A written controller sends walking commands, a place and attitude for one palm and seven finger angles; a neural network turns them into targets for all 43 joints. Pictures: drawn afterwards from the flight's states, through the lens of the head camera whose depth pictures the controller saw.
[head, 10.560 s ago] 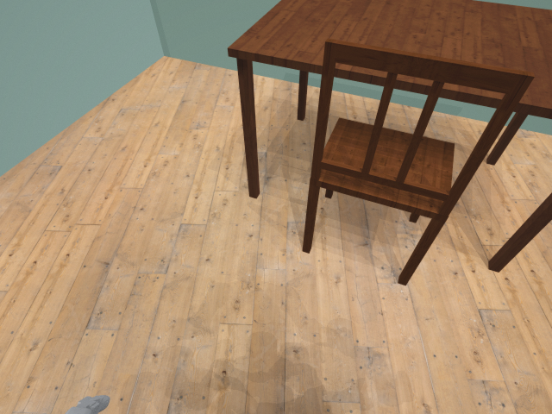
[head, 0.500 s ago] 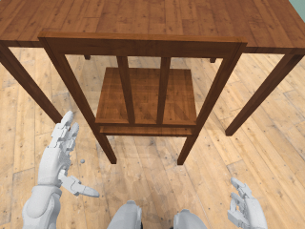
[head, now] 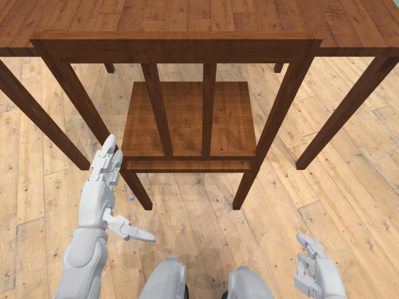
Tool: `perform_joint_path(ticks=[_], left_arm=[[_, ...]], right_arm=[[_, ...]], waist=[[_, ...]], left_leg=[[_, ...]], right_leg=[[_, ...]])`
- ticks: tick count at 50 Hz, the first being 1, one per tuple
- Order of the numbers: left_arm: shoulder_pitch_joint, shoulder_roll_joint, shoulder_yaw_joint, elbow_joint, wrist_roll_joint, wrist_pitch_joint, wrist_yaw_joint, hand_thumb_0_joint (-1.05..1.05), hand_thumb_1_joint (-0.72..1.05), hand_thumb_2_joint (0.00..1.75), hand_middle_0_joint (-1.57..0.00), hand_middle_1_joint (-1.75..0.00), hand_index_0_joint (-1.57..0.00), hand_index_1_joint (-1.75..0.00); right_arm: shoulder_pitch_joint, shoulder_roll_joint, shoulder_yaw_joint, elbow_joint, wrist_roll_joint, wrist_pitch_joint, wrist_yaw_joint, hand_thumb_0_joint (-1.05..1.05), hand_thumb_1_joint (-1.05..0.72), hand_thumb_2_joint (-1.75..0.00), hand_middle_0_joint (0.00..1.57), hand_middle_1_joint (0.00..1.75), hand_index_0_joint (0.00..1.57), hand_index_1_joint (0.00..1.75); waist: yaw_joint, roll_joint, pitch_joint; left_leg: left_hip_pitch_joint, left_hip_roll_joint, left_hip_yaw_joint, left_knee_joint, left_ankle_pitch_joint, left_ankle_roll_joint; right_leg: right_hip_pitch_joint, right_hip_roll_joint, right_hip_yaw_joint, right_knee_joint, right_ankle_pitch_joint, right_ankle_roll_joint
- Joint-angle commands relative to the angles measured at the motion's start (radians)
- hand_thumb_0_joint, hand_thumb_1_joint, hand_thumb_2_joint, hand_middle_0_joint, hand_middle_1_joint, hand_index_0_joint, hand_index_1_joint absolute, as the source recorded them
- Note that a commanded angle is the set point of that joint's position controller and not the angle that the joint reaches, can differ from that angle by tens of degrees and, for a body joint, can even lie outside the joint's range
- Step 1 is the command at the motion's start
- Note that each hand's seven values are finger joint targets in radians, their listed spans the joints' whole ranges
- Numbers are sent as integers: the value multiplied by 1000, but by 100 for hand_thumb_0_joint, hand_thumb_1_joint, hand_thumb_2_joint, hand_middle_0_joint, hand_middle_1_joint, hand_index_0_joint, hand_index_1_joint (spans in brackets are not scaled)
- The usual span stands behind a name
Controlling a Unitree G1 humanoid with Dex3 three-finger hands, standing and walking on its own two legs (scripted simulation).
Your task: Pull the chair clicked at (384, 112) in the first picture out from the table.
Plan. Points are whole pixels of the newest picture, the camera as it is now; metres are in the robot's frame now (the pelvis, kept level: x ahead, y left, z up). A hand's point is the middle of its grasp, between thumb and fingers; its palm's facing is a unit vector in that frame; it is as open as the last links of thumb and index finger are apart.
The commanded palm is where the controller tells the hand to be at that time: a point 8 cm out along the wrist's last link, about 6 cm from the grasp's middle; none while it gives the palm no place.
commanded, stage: aim the fingers beside a spindle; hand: left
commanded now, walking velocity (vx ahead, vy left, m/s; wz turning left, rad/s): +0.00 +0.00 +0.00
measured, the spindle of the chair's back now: (161, 118) +0.49 +0.12 +0.02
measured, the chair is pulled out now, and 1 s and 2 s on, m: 0.00 0.00 0.00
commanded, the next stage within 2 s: push the fingers through the gap in 1.24 s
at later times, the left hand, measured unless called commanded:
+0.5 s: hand (158, 189) +0.32 +0.10 +0.01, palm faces +0.00 -1.00 -0.04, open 17.0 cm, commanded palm +0.30 +0.15 +0.01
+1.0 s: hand (167, 182) +0.34 +0.09 +0.00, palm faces +0.01 -1.00 -0.05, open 16.9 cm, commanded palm +0.31 +0.14 +0.00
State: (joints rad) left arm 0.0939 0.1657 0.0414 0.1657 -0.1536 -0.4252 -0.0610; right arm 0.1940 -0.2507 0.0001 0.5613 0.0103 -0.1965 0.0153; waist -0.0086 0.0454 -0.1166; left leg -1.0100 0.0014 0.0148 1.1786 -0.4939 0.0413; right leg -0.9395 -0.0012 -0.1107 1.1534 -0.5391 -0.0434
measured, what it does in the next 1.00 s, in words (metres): stands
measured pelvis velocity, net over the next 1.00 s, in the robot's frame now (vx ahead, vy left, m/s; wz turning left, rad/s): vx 0.00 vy -0.02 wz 0.00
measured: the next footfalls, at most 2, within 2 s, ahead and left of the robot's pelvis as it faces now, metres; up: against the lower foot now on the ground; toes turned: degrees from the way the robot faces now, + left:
none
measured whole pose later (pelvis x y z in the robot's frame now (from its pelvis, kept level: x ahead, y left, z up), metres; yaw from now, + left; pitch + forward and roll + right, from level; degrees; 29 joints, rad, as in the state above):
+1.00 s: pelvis +0.00 -0.02 -0.02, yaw +0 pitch +22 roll -1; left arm -0.14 0.10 -0.02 0.38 -0.09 -0.48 0.07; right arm 0.20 -0.26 -0.02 0.57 0.00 -0.08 0.05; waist -0.02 0.05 -0.13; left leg -1.12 0.01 0.02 1.25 -0.51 0.02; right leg -1.07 0.00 -0.11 1.25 -0.57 -0.07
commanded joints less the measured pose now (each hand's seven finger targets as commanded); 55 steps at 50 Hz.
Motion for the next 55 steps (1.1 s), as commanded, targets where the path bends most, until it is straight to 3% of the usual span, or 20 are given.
perform_joint_path(ticks=[1,3,5,7,8,9,12,14,18,23,25,28,31,39,45,48,51,53,55], left_arm=[[-142,66,26,-190,3,-76,24,0,-50,30,-6,-8,-6,-8],[-160,72,27,-178,12,-77,32,0,-50,30,-6,-8,-6,-8],[-197,50,-1,-175,17,-80,37,0,-50,30,-6,-8,-6,-8],[-197,57,4,-159,26,-80,46,0,-50,30,-6,-8,-6,-8],[-182,48,-1,-161,27,-79,51,0,-50,30,-6,-8,-6,-8],[-185,35,-14,-150,28,-76,55,0,-50,30,-6,-8,-6,-8],[-203,67,21,-131,37,-79,73,0,-50,30,-6,-8,-6,-8],[-233,34,-9,-132,37,-85,79,0,-50,30,-6,-8,-6,-8],[-254,16,-33,-128,48,-99,92,0,-50,30,-6,-8,-6,-8],[-298,-13,-71,-87,64,-100,109,0,-50,30,-6,-8,-6,-8],[-317,-8,-59,-54,68,-101,119,0,-50,30,-6,-8,-6,-8],[-401,-8,-64,-56,82,-110,139,0,-50,30,-6,-8,-6,-8],[-430,-7,-49,-23,86,-119,159,0,-50,30,-6,-8,-6,-8],[-397,17,-2,29,82,-107,155,0,-50,30,-6,-8,-6,-8],[-412,-25,-55,23,63,-119,126,0,-50,30,-6,-8,-6,-8],[-446,-18,-65,-6,73,-135,128,0,-50,30,-6,-8,-6,-8],[-386,-9,-44,12,73,-132,137,0,-50,30,-6,-8,-6,-8],[-382,0,-34,3,81,-134,143,0,-50,30,-6,-8,-6,-8],[-377,-4,-35,13,79,-131,145,0,-50,30,-6,-8,-6,-8]], right_arm=[[-3,-135,-55,-134,8,-33,-1,0,-90,-90,20,30,20,30],[0,-136,-54,-134,6,-27,1,0,-90,-90,20,30,20,30],[2,-135,-55,-131,6,-22,2,0,-90,-90,20,30,20,30],[7,-137,-57,-133,6,-18,2,0,-90,-90,20,30,20,30],[3,-134,-57,-137,5,-14,5,0,-90,-90,20,30,20,30],[3,-132,-56,-139,5,-9,8,0,-90,-90,20,30,20,30],[7,-135,-58,-133,3,3,9,0,-90,-90,20,30,20,30],[2,-129,-56,-134,3,10,12,0,-90,-90,20,30,20,30],[4,-129,-59,-134,0,17,16,0,-90,-90,20,30,20,30],[5,-129,-59,-128,0,29,22,0,-90,-90,20,30,20,30],[1,-131,-61,-126,0,36,20,0,-90,-90,20,30,20,30],[3,-129,-57,-121,-3,43,20,0,-90,-90,20,30,20,30],[4,-127,-59,-116,-6,52,22,0,-90,-90,20,30,20,30],[15,-126,-59,-121,-4,80,28,0,-90,-90,20,30,20,30],[19,-127,-61,-116,1,76,28,0,-90,-90,20,30,20,30],[20,-129,-64,-110,-1,72,26,0,-90,-90,20,30,20,30],[25,-128,-66,-111,-3,73,29,0,-90,-90,20,30,20,30],[24,-128,-67,-110,-4,75,31,0,-90,-90,20,30,20,30],[17,-128,-65,-114,-3,79,33,0,-90,-90,20,30,20,30]], waist=[[-18,-42,-342],[-15,-25,-350],[-27,-42,-351],[-22,-51,-359],[-12,-23,-367],[-20,-44,-369],[-14,-56,-376],[-23,-52,-365],[-24,-47,-393],[-33,-43,-372],[-34,-82,-377],[-36,-42,-383],[-34,-62,-414],[-16,-80,-448],[-43,-110,-416],[-43,-61,-432],[-33,-89,-431],[-25,-57,-436],[-30,-93,-422]], left_leg=[[268,-4,-84,-138,255,-15],[261,-4,-85,-134,254,-15],[260,-3,-89,-126,240,-14],[255,-3,-88,-122,247,-14],[257,-7,-84,-121,259,-15],[250,-6,-82,-117,250,-13],[225,-7,-78,-105,256,-13],[221,-8,-74,-100,245,-12],[225,-8,-75,-89,255,-11],[203,-8,-79,-81,218,-11],[171,-11,-70,-68,201,-8],[167,-13,-70,-61,192,-8],[156,-14,-65,-46,195,-6],[129,-17,-47,-46,228,-6],[117,-15,-53,-43,211,-3],[145,-15,-58,-39,225,-2],[138,-17,-53,-40,241,-4],[157,-16,-53,-40,267,-6],[137,-17,-51,-41,246,-5]], right_leg=[[132,2,81,-160,261,12],[130,1,84,-154,258,9],[113,0,84,-152,247,11],[116,1,85,-146,253,10],[122,0,88,-142,266,9],[122,0,86,-144,263,11],[130,1,95,-134,282,11],[120,-1,96,-135,277,11],[117,-1,99,-125,288,11],[80,-3,97,-120,247,9],[90,-5,110,-122,242,12],[74,-7,112,-111,232,8],[80,-7,121,-105,239,10],[155,-11,137,-106,314,14],[144,-11,139,-120,303,18],[120,-11,136,-109,306,14],[142,-10,134,-108,330,14],[134,-10,128,-96,357,11],[137,-9,130,-102,341,14]])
